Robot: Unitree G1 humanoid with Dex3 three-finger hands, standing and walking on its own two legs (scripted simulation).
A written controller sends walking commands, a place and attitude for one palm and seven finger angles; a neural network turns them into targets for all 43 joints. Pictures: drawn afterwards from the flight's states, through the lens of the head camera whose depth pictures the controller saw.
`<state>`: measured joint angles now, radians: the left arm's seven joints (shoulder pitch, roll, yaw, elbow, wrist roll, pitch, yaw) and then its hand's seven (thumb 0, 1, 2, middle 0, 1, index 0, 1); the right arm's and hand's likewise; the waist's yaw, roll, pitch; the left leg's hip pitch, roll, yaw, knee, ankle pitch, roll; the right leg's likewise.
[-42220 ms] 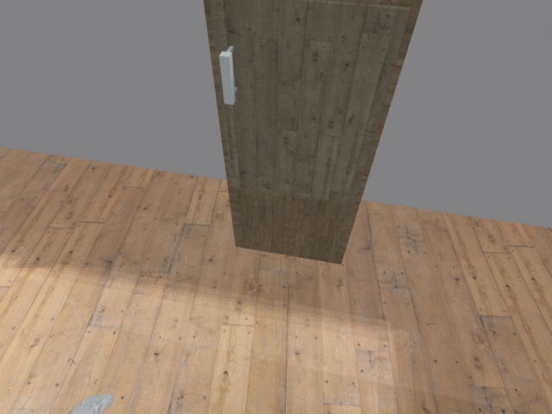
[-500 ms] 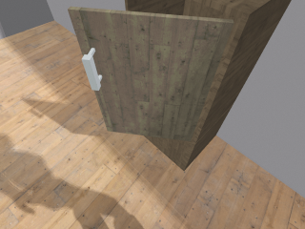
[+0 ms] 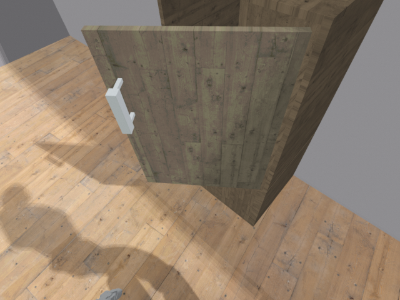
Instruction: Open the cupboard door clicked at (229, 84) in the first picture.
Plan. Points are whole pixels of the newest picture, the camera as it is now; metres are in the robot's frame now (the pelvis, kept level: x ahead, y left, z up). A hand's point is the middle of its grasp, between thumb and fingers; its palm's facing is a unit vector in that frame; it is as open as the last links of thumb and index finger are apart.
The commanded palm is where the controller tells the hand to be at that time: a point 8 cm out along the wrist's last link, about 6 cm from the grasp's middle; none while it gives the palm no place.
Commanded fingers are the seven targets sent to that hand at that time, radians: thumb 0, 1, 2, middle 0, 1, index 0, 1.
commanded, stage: come to a stop and stand still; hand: left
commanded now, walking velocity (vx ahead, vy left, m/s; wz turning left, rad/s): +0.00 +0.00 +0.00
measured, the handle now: (123, 106) +0.51 +0.22 +0.08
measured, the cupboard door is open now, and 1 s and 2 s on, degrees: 37 37 37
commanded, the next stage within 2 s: look again from close up in 1.64 s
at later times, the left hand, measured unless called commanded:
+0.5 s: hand out of the picture +0.01 +0.27 -0.16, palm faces +0.00 -0.97 -0.25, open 7.4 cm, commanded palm none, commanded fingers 0.00 0.90 0.90 -0.20 -0.30 -0.20 -0.30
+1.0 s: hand out of the picture +0.05 +0.26 -0.16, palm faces -0.03 -0.98 -0.21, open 7.4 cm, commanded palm none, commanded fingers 0.00 0.90 0.90 -0.20 -0.30 -0.20 -0.30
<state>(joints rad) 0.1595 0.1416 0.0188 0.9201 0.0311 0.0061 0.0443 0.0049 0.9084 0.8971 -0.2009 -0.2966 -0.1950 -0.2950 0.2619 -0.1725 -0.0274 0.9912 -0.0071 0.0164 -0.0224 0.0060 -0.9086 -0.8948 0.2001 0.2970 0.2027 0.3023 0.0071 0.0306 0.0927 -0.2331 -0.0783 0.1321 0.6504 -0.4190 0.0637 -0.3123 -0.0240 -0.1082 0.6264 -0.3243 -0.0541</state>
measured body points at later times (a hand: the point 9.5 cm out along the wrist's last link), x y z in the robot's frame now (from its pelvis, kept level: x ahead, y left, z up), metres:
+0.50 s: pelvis -0.01 +0.08 +0.01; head -0.02 +0.06 +0.46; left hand +0.01 +0.32 -0.14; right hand +0.04 -0.16 -0.14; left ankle -0.02 +0.16 -0.73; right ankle +0.01 -0.08 -0.73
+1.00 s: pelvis +0.03 +0.08 +0.01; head +0.06 +0.07 +0.46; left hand +0.06 +0.31 -0.15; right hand +0.04 -0.15 -0.15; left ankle -0.02 +0.16 -0.73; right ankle +0.01 -0.08 -0.73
